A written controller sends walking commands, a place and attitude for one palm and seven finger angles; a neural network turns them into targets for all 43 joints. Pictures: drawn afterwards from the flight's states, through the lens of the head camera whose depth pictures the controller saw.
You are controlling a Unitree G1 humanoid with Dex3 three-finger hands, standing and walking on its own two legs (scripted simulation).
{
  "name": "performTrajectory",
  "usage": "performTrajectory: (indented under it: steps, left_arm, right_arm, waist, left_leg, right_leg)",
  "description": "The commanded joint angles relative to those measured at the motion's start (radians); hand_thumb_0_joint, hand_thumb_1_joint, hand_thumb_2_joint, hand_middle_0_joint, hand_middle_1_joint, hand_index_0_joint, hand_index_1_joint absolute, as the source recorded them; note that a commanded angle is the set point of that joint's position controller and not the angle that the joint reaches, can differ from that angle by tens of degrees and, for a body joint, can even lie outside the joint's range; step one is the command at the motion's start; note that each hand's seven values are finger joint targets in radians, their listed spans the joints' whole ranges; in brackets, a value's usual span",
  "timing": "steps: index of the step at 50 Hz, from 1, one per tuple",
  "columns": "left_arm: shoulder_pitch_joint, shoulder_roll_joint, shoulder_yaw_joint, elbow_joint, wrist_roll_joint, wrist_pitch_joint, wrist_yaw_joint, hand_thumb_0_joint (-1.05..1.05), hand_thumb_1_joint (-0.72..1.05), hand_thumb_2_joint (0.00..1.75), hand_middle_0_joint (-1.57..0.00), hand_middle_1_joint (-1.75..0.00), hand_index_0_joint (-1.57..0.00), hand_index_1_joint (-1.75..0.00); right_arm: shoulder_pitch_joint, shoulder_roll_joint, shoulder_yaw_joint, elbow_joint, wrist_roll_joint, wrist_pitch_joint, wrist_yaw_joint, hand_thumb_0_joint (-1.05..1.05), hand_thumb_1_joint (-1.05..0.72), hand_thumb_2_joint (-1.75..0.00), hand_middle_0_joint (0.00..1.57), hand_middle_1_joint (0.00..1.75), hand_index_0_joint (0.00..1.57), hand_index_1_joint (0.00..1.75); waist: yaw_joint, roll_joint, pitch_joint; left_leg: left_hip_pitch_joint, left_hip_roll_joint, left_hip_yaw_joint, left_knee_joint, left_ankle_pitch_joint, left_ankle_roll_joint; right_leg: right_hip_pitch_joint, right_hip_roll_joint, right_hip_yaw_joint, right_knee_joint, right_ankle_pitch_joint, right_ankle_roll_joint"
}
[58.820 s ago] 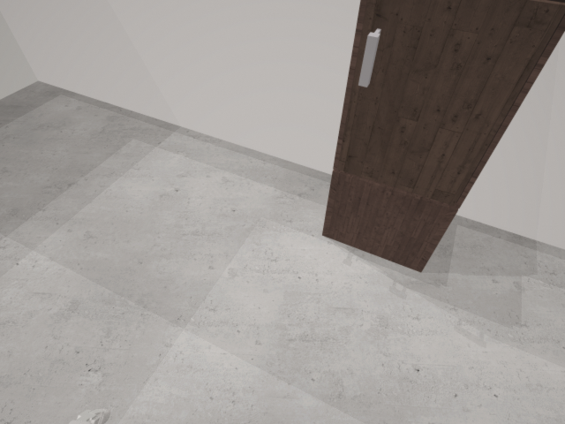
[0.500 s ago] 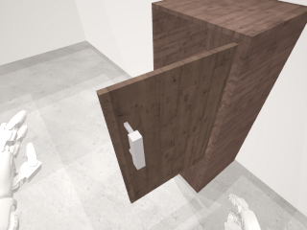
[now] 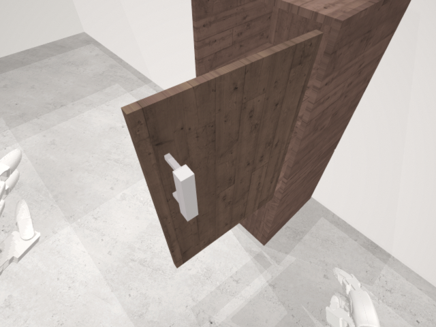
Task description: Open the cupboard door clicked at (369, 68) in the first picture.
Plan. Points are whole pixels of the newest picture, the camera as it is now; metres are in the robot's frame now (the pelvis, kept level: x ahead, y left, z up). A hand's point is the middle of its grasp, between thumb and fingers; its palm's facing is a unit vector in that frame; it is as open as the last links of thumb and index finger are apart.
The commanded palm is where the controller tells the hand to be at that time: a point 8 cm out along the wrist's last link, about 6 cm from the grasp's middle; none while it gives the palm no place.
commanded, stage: step back with the hand held close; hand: left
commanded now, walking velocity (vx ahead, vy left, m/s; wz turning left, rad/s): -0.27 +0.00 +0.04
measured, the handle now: (180, 187) +0.34 +0.09 +0.08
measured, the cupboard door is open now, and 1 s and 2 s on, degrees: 84 84 84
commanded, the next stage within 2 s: stop stepping back and stand still in 0.92 s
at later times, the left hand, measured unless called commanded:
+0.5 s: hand out of the picture +0.14 +0.27 +0.16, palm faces +0.45 -0.75 -0.49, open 7.4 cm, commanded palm +0.06 +0.31 +0.18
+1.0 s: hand out of the picture +0.06 +0.24 +0.16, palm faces +0.32 -0.78 -0.54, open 7.4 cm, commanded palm -0.01 +0.28 +0.18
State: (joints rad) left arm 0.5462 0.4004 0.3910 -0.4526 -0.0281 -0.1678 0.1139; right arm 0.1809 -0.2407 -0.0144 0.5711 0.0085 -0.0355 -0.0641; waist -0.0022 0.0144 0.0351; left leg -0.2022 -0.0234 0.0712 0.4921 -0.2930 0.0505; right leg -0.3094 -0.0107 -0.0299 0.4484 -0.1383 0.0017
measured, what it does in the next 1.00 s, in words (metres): walks backwards: right foot, then left foot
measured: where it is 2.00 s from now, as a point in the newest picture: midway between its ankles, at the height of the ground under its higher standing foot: outside the picture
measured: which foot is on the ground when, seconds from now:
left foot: down 0.00-0.76, up 0.78-0.98, down 1.00-1.00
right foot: down 0.00-0.46, up 0.48-0.64, down 0.66-1.00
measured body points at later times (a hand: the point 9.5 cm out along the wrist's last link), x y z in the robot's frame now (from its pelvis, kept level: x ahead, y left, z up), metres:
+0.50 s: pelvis -0.07 +0.00 -0.02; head -0.04 +0.02 +0.43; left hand +0.11 +0.30 +0.19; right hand +0.10 -0.23 -0.10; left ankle -0.02 +0.08 -0.74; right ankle +0.03 -0.12 -0.73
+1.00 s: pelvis -0.16 -0.02 +0.00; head -0.11 +0.00 +0.45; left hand +0.04 +0.27 +0.19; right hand +0.04 -0.28 -0.06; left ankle -0.16 +0.08 -0.74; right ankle -0.15 -0.13 -0.74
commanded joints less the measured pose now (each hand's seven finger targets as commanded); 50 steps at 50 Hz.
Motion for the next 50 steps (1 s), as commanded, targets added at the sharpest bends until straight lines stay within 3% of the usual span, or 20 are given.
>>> performTrajectory:
  steps: [1,6,11,14,16,18,21,23,24,26,31,34,36,38,39,40,42,46,48,50]
  left_arm:
    - [-0.006,0.193,0.181,-0.25,-0.002,-0.078,0.042,0.0,0.9,0.9,-0.2,-0.3,-0.2,-0.3]
    - [-0.024,0.164,0.173,-0.252,0.016,-0.084,0.047,0.0,0.9,0.9,-0.2,-0.3,-0.2,-0.3]
    - [-0.086,0.159,0.174,-0.229,0.035,-0.098,0.052,0.0,0.9,0.9,-0.2,-0.3,-0.2,-0.3]
    - [-0.131,0.179,0.178,-0.247,0.032,-0.108,0.052,0.0,0.9,0.9,-0.2,-0.3,-0.2,-0.3]
    - [-0.116,0.184,0.176,-0.245,0.023,-0.112,0.055,0.0,0.9,0.9,-0.2,-0.3,-0.2,-0.3]
    - [-0.099,0.2,0.187,-0.282,0.017,-0.124,0.063,0.0,0.9,0.9,-0.2,-0.3,-0.2,-0.3]
    - [-0.047,0.205,0.214,-0.318,0.012,-0.14,0.072,0.0,0.9,0.9,-0.2,-0.3,-0.2,-0.3]
    - [-0.04,0.17,0.224,-0.305,0.035,-0.149,0.076,0.0,0.9,0.9,-0.2,-0.3,-0.2,-0.3]
    - [-0.046,0.191,0.233,-0.279,0.033,-0.143,0.079,0.0,0.9,0.9,-0.2,-0.3,-0.2,-0.3]
    - [-0.058,0.166,0.201,-0.26,0.022,-0.144,0.072,0.0,0.9,0.9,-0.2,-0.3,-0.2,-0.3]
    - [-0.072,0.131,0.109,-0.235,0.0,-0.133,0.049,0.0,0.9,0.9,-0.2,-0.3,-0.2,-0.3]
    - [-0.085,0.17,0.135,-0.26,-0.002,-0.129,0.037,0.0,0.9,0.9,-0.2,-0.3,-0.2,-0.3]
    - [-0.056,0.211,0.165,-0.297,-0.016,-0.121,0.037,0.0,0.9,0.9,-0.2,-0.3,-0.2,-0.3]
    - [0.019,0.241,0.206,-0.278,-0.032,-0.105,0.035,0.0,0.9,0.9,-0.2,-0.3,-0.2,-0.3]
    - [0.067,0.27,0.244,-0.273,-0.031,-0.102,0.042,0.0,0.9,0.9,-0.2,-0.3,-0.2,-0.3]
    - [0.105,0.273,0.26,-0.262,-0.029,-0.088,0.043,0.0,0.9,0.9,-0.2,-0.3,-0.2,-0.3]
    - [0.1,0.242,0.242,-0.248,-0.016,-0.07,0.044,0.0,0.9,0.9,-0.2,-0.3,-0.2,-0.3]
    - [0.047,0.219,0.194,-0.27,0.0,-0.065,0.057,0.0,0.9,0.9,-0.2,-0.3,-0.2,-0.3]
    - [0.035,0.227,0.183,-0.295,-0.003,-0.076,0.059,0.0,0.9,0.9,-0.2,-0.3,-0.2,-0.3]
    - [0.052,0.24,0.189,-0.341,-0.008,-0.097,0.053,0.0,0.9,0.9,-0.2,-0.3,-0.2,-0.3]
  right_arm:
    - [-0.092,-0.106,-0.042,-0.18,0.001,-0.048,-0.017,0.0,-0.9,-0.9,0.2,0.3,0.2,0.3]
    - [-0.069,-0.119,-0.048,-0.19,-0.005,-0.063,-0.018,0.0,-0.9,-0.9,0.2,0.3,0.2,0.3]
    - [-0.052,-0.123,-0.049,-0.19,-0.006,-0.075,-0.021,0.0,-0.9,-0.9,0.2,0.3,0.2,0.3]
    - [-0.039,-0.12,-0.049,-0.186,-0.005,-0.079,-0.02,0.0,-0.9,-0.9,0.2,0.3,0.2,0.3]
    - [-0.034,-0.107,-0.042,-0.175,-0.004,-0.079,-0.013,0.0,-0.9,-0.9,0.2,0.3,0.2,0.3]
    - [-0.037,-0.093,-0.032,-0.159,-0.006,-0.082,-0.006,0.0,-0.9,-0.9,0.2,0.3,0.2,0.3]
    - [-0.047,-0.108,-0.032,-0.168,-0.007,-0.088,-0.015,0.0,-0.9,-0.9,0.2,0.3,0.2,0.3]
    - [-0.051,-0.121,-0.041,-0.176,-0.018,-0.104,-0.025,0.0,-0.9,-0.9,0.2,0.3,0.2,0.3]
    - [-0.057,-0.104,-0.044,-0.171,-0.023,-0.111,-0.03,0.0,-0.9,-0.9,0.2,0.3,0.2,0.3]
    - [-0.042,-0.096,-0.051,-0.145,-0.023,-0.131,-0.022,0.0,-0.9,-0.9,0.2,0.3,0.2,0.3]
    - [-0.045,-0.108,-0.041,-0.074,-0.029,-0.163,0.009,0.0,-0.9,-0.9,0.2,0.3,0.2,0.3]
    - [-0.076,-0.115,-0.041,-0.075,-0.03,-0.154,0.013,0.0,-0.9,-0.9,0.2,0.3,0.2,0.3]
    - [-0.099,-0.095,-0.036,-0.108,-0.008,-0.127,0.014,0.0,-0.9,-0.9,0.2,0.3,0.2,0.3]
    - [-0.113,-0.074,-0.037,-0.145,0.014,-0.108,0.011,0.0,-0.9,-0.9,0.2,0.3,0.2,0.3]
    - [-0.128,-0.069,-0.033,-0.157,0.023,-0.095,0.009,0.0,-0.9,-0.9,0.2,0.3,0.2,0.3]
    - [-0.138,-0.047,-0.023,-0.158,0.017,-0.082,0.005,0.0,-0.9,-0.9,0.2,0.3,0.2,0.3]
    - [-0.143,-0.026,0.0,-0.155,0.008,-0.06,-0.006,0.0,-0.9,-0.9,0.2,0.3,0.2,0.3]
    - [-0.128,-0.052,-0.003,-0.133,-0.005,-0.051,-0.041,0.0,-0.9,-0.9,0.2,0.3,0.2,0.3]
    - [-0.089,-0.074,-0.021,-0.122,-0.003,-0.053,-0.049,0.0,-0.9,-0.9,0.2,0.3,0.2,0.3]
    - [-0.078,-0.112,-0.056,-0.134,0.011,-0.071,-0.044,0.0,-0.9,-0.9,0.2,0.3,0.2,0.3]
  waist:
    - [0.018,0.068,-0.172]
    - [0.015,0.106,-0.113]
    - [0.002,0.042,-0.046]
    - [-0.008,-0.047,-0.05]
    - [-0.011,-0.114,-0.068]
    - [-0.014,-0.108,-0.102]
    - [-0.01,0.062,-0.119]
    - [0.003,0.252,-0.106]
    - [0.003,0.227,-0.088]
    - [0.002,0.122,-0.086]
    - [0.003,0.173,-0.165]
    - [0.015,0.14,-0.222]
    - [0.014,0.008,-0.338]
    - [0.023,-0.181,-0.305]
    - [0.04,-0.204,-0.288]
    - [0.039,-0.203,-0.265]
    - [0.019,-0.164,-0.22]
    - [-0.003,-0.068,-0.184]
    - [-0.009,-0.027,-0.218]
    - [0.022,0.121,-0.295]
  left_leg:
    - [-0.189,0.136,-0.148,-0.119,0.226,-0.007]
    - [-0.373,0.189,-0.183,-0.169,0.044,0.031]
    - [-0.536,0.19,-0.199,-0.154,-0.259,0.06]
    - [-0.454,0.102,-0.151,-0.013,-0.315,0.036]
    - [-0.336,0.062,-0.144,0.089,-0.296,0.016]
    - [-0.233,0.052,-0.142,0.13,-0.23,0.006]
    - [-0.318,0.134,-0.236,-0.089,-0.292,0.033]
    - [-0.592,0.302,-0.388,-0.325,-0.462,0.096]
    - [-0.558,0.33,-0.403,-0.326,-0.314,0.111]
    - [-0.362,0.313,-0.326,-0.211,0.021,0.11]
    - [0.047,0.287,-0.264,-0.106,0.615,0.057]
    - [0.083,0.237,-0.201,-0.072,0.633,0.033]
    - [0.102,0.166,-0.095,0.025,0.584,-0.006]
    - [-0.086,0.039,-0.023,0.208,0.08,-0.044]
    - [-0.238,-0.008,-0.053,0.357,-0.145,-0.051]
    - [-0.327,-0.003,-0.094,0.448,-0.201,-0.055]
    - [-0.337,0.027,-0.069,0.435,-0.187,-0.077]
    - [-0.213,0.029,-0.045,0.122,-0.034,-0.074]
    - [-0.088,0.054,-0.058,-0.089,0.227,-0.063]
    - [0.069,0.217,-0.179,-0.122,0.781,0.001]
  right_leg:
    - [0.244,-0.06,0.098,0.117,0.28,-0.011]
    - [0.273,-0.031,0.084,0.248,0.15,0.004]
    - [0.279,-0.036,0.122,0.286,0.085,-0.002]
    - [0.145,-0.108,0.24,0.121,0.003,-0.035]
    - [0.009,-0.162,0.306,-0.022,-0.208,-0.065]
    - [-0.067,-0.186,0.3,-0.065,-0.257,-0.08]
    - [0.021,-0.08,0.168,0.111,-0.21,-0.026]
    - [0.257,0.051,0.042,0.454,-0.128,0.026]
    - [0.211,0.056,0.053,0.528,-0.166,0.024]
    - [0.075,0.044,0.066,0.467,-0.284,0.012]
    - [0.01,0.03,0.032,0.109,-0.189,0.009]
    - [0.085,0.016,0.048,0.018,0.054,0.002]
    - [0.146,-0.068,0.122,-0.003,0.466,-0.005]
    - [0.16,-0.215,0.223,-0.056,0.673,-0.037]
    - [0.199,-0.289,0.268,-0.059,0.808,-0.065]
    - [0.235,-0.313,0.259,-0.034,0.879,-0.092]
    - [0.229,-0.286,0.196,-0.005,0.913,-0.129]
    - [0.23,-0.211,0.152,0.012,0.869,-0.096]
    - [0.228,-0.136,0.105,0.059,0.723,-0.04]
    - [0.144,-0.015,0.068,0.131,0.204,0.026]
